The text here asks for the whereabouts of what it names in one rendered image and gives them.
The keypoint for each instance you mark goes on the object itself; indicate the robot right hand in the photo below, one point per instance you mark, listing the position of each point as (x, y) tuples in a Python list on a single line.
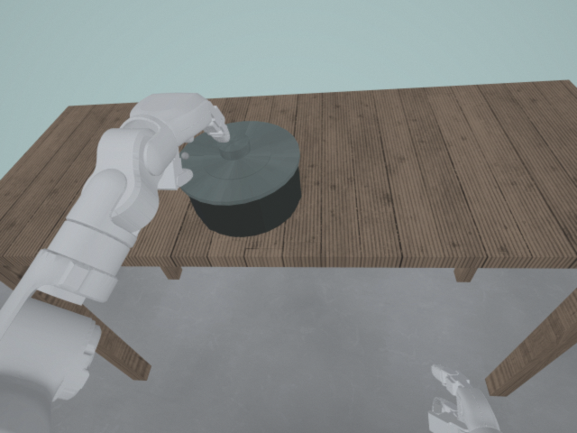
[(472, 410)]

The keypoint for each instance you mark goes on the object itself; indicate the table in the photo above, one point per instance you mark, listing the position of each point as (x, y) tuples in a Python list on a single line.
[(464, 177)]

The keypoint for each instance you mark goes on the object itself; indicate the robot left hand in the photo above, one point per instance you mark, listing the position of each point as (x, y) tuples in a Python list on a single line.
[(186, 115)]

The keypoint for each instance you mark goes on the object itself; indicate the pot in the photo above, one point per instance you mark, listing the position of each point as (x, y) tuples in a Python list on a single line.
[(252, 218)]

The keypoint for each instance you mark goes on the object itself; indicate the left robot upper arm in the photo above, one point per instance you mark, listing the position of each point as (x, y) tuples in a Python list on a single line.
[(45, 354)]

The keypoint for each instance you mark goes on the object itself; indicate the knob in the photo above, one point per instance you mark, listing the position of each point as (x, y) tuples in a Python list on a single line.
[(237, 147)]

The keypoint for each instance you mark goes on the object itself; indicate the robot left forearm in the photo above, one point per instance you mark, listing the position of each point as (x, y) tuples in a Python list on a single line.
[(117, 201)]

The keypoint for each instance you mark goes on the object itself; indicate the lid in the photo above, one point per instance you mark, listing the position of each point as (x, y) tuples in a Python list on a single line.
[(270, 164)]

